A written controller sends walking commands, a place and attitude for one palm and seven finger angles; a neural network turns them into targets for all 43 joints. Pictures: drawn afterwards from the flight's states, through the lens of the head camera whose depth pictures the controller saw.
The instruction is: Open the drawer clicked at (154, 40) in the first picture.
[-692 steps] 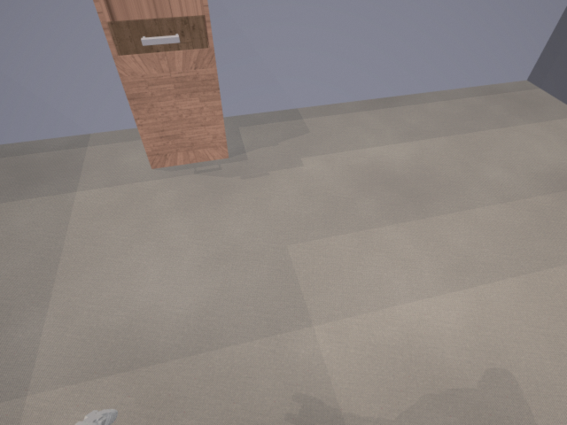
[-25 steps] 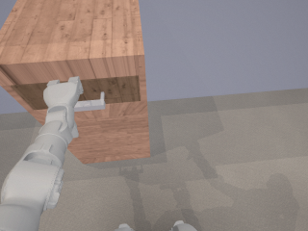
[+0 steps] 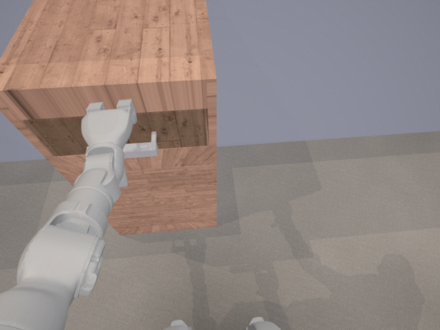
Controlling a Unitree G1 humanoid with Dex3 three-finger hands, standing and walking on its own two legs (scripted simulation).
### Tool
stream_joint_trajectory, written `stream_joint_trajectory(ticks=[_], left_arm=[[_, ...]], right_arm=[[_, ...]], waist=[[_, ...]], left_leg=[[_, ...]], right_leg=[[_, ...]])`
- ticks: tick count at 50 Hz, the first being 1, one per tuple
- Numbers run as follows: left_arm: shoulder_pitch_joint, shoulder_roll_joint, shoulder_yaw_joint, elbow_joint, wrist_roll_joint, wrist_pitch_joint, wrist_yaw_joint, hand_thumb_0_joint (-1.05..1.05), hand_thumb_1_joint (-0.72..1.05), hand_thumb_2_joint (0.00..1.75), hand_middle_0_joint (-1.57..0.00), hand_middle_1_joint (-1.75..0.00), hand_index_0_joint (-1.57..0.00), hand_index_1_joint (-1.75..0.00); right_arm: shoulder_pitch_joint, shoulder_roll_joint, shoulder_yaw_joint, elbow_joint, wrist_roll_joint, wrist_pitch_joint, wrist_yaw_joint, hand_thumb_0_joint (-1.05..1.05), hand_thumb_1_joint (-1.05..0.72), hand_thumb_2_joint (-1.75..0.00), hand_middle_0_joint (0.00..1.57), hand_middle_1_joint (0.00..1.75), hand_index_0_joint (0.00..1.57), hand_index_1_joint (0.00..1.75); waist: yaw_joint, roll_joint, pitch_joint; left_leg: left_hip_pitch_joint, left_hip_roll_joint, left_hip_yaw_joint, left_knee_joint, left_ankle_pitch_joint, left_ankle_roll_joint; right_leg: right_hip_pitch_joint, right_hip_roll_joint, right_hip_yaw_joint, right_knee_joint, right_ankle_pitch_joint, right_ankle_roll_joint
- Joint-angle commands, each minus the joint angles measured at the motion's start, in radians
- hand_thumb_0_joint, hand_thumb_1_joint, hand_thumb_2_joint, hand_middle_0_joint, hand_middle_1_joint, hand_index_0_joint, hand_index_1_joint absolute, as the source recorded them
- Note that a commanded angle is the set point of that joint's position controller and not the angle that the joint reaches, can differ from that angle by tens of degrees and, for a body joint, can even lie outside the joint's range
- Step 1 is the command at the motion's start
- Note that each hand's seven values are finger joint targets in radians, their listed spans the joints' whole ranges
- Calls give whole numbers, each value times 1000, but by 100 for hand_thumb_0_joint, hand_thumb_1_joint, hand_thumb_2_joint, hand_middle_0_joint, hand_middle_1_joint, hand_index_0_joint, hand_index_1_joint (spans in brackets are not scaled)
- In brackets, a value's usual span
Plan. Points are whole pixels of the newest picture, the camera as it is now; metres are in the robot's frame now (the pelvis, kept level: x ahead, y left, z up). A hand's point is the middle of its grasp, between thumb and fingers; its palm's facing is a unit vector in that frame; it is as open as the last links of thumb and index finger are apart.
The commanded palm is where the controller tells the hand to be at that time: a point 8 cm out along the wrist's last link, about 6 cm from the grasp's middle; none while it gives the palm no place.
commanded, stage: move the hooked fingers above the handle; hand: left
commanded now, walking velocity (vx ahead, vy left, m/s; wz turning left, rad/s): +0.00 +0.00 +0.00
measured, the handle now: (123, 144) +0.53 +0.19 -0.04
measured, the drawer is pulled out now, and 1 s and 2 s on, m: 0.00 0.00 0.00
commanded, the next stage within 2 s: none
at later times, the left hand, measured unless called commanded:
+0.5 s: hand (109, 146) +0.48 +0.20 +0.01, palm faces +0.03 -0.05 -1.00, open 13.6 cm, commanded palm +0.47 +0.20 +0.07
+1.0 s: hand (116, 149) +0.48 +0.18 +0.01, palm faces +0.00 -0.04 -1.00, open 13.8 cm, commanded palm +0.46 +0.19 +0.07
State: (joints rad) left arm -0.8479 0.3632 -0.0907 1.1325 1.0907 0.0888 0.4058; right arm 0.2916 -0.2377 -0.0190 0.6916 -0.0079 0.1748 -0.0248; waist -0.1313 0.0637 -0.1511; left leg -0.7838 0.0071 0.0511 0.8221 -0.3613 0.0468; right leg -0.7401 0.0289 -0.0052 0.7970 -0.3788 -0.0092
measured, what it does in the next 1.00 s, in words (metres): stands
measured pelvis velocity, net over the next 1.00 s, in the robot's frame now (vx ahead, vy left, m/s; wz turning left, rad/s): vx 0.01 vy -0.01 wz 0.02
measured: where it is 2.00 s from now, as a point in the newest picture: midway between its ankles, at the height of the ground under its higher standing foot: outside the picture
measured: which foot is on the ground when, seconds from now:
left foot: down 0.00-1.00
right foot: down 0.00-1.00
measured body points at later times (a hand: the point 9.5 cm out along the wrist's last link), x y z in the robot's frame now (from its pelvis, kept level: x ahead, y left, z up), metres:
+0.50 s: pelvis +0.00 +0.00 -0.01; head +0.10 +0.01 +0.43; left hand +0.48 +0.20 +0.07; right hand +0.02 -0.28 -0.14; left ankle +0.01 +0.09 -0.70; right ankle -0.01 -0.12 -0.70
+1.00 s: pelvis +0.01 -0.01 -0.01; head +0.10 -0.01 +0.43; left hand +0.47 +0.18 +0.07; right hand +0.02 -0.28 -0.14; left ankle +0.01 +0.09 -0.70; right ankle -0.01 -0.12 -0.70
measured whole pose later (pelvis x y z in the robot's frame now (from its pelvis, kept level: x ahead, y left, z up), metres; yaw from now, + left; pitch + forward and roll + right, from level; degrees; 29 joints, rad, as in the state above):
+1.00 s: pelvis +0.01 -0.01 -0.01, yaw +1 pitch +20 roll -1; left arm -0.76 0.40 -0.06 1.02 1.11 -0.07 0.41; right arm 0.35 -0.25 -0.06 0.70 -0.03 0.13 -0.02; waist -0.11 0.06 -0.15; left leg -0.82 0.01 0.03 0.86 -0.39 0.04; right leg -0.77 0.03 -0.03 0.83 -0.41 -0.02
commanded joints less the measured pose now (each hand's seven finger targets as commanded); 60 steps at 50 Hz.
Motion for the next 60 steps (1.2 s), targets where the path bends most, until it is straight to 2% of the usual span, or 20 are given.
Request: stream_joint_trajectory(ticks=[1, 4, 8, 11, 15, 19, 21, 22, 25, 28, 31, 33, 35, 38, 43, 45, 50, 54, 57, 60], left_arm=[[-362, 365, 87, -131, -32, 20, -73, 0, -50, 30, -30, -120, -30, -120], [-302, 320, 68, -136, -29, -55, -106, 0, -50, 30, -30, -120, -30, -120], [-306, 314, 75, -205, -9, -154, -99, 0, -50, 30, -30, -120, -30, -120], [-369, 315, 84, -312, 1, -222, -64, 0, -50, 30, -30, -120, -30, -120], [-476, 267, 62, -394, -3, -254, -1, 0, -50, 30, -30, -120, -30, -120], [-509, 289, 93, -395, -5, -209, 60, 0, -50, 30, -30, -120, -30, -120], [-502, 239, 56, -322, -9, -151, 74, 0, -50, 30, -30, -120, -30, -120], [-478, 263, 78, -281, -3, -117, 77, 0, -50, 30, -30, -120, -30, -120], [-442, 245, 60, -235, -6, -32, 54, 0, -50, 30, -30, -120, -30, -120], [-426, 203, 25, -177, -20, 2, 12, 0, -50, 30, -30, -120, -30, -120], [-406, 240, 33, -163, -28, -8, -34, 0, -50, 30, -30, -120, -30, -120], [-383, 253, 40, -180, -28, -42, -63, 0, -50, 30, -30, -120, -30, -120], [-358, 211, 11, -177, -22, -76, -81, 0, -50, 30, -30, -120, -30, -120], [-350, 191, 7, -222, -21, -137, -85, 0, -50, 30, -30, -120, -30, -120], [-385, 257, 80, -316, -3, -195, -14, 0, -50, 30, -30, -120, -30, -120], [-401, 302, 119, -322, 16, -185, 33, 0, -50, 30, -30, -120, -30, -120], [-419, 299, 121, -309, 19, -99, 96, 0, -50, 30, -30, -120, -30, -120], [-407, 219, 32, -215, -15, -14, 35, 0, -50, 30, -30, -120, -30, -120], [-398, 289, 65, -190, -28, -2, -11, 0, -50, 30, -30, -120, -30, -120], [-346, 255, 35, -169, -28, -26, -57, 0, -50, 30, -30, -120, -30, -120]], right_arm=[[120, -171, -55, -79, 12, -19, -46, 0, -90, -90, 20, 30, 20, 30], [128, -165, -54, -93, 12, -31, -52, 0, -90, -90, 20, 30, 20, 30], [144, -156, -65, -102, 8, -55, -53, 0, -90, -90, 20, 30, 20, 30], [169, -158, -84, -86, -6, -73, -44, 0, -90, -90, 20, 30, 20, 30], [198, -162, -104, -46, -21, -89, -26, 0, -90, -90, 20, 30, 20, 30], [209, -171, -110, -17, -32, -84, -7, 0, -90, -90, 20, 30, 20, 30], [199, -170, -106, -6, -29, -75, 3, 0, -90, -90, 20, 30, 20, 30], [201, -174, -104, -2, -27, -70, 6, 0, -90, -90, 20, 30, 20, 30], [187, -176, -97, -13, -22, -48, 18, 0, -90, -90, 20, 30, 20, 30], [176, -171, -92, -22, -12, -36, 12, 0, -90, -90, 20, 30, 20, 30], [167, -173, -82, -40, -2, -36, -7, 0, -90, -90, 20, 30, 20, 30], [160, -170, -76, -55, -1, -38, -17, 0, -90, -90, 20, 30, 20, 30], [161, -162, -76, -61, -1, -46, -22, 0, -90, -90, 20, 30, 20, 30], [163, -152, -79, -69, -5, -55, -23, 0, -90, -90, 20, 30, 20, 30], [167, -150, -88, -66, -18, -66, -18, 0, -90, -90, 20, 30, 20, 30], [166, -154, -91, -55, -22, -67, -12, 0, -90, -90, 20, 30, 20, 30], [160, -158, -96, -39, -26, -59, 1, 0, -90, -90, 20, 30, 20, 30], [166, -163, -96, -30, -8, -47, 0, 0, -90, -90, 20, 30, 20, 30], [159, -170, -84, -31, 2, -38, -15, 0, -90, -90, 20, 30, 20, 30], [149, -164, -76, -45, 7, -39, -26, 0, -90, -90, 20, 30, 20, 30]], waist=[[12, -98, -334], [17, -83, -276], [11, -75, -278], [6, 18, -383], [-26, 72, -469], [-23, 110, -518], [-36, 96, -460], [-28, 61, -445], [-4, 94, -462], [-25, -22, -383], [-22, -81, -336], [-8, -67, -333], [-14, -59, -290], [-11, -36, -308], [9, 18, -402], [15, 31, -405], [12, 37, -481], [-20, -13, -426], [-14, -72, -386], [-7, -69, -325]], left_leg=[[231, -31, -23, -108, 231, 14], [237, -26, -26, -109, 219, 13], [223, -23, -34, -76, 203, 15], [292, -17, -50, -35, 261, 9], [382, -7, -90, 5, 333, -2], [447, -5, -108, 20, 423, -19], [417, -7, -101, 6, 389, -20], [404, -7, -102, -3, 399, -20], [433, -6, -89, -22, 474, -29], [374, -11, -75, -50, 406, -12], [311, -20, -58, -79, 311, 5], [306, -23, -54, -90, 298, 6], [306, -21, -54, -89, 278, 7], [320, -20, -58, -73, 290, 6], [337, -19, -66, -37, 350, -1], [326, -17, -69, -28, 347, -4], [354, -22, -57, -21, 398, -7], [347, -25, -45, -49, 381, -3], [291, -32, -32, -74, 330, 8], [272, -36, -27, -92, 296, 10]], right_leg=[[232, 16, 4, -145, 278, -11], [178, 19, -4, -144, 236, -17], [130, 22, 4, -127, 207, -22], [75, 26, 1, -87, 225, -28], [-14, 36, -16, -48, 228, -30], [-41, 43, -38, -33, 252, -34], [-47, 45, -45, -49, 234, -33], [-29, 46, -50, -51, 245, -34], [20, 49, -53, -63, 297, -35], [78, 47, -42, -106, 303, -28], [136, 37, -24, -131, 284, -21], [161, 31, -16, -135, 282, -25], [124, 31, -18, -138, 256, -26], [99, 32, -15, -125, 249, -30], [83, 34, -15, -76, 279, -34], [66, 36, -20, -63, 269, -35], [110, 38, -25, -62, 326, -31], [149, 37, -19, -107, 357, -21], [222, 28, 0, -134, 375, -14], [218, 23, 3, -149, 353, -16]])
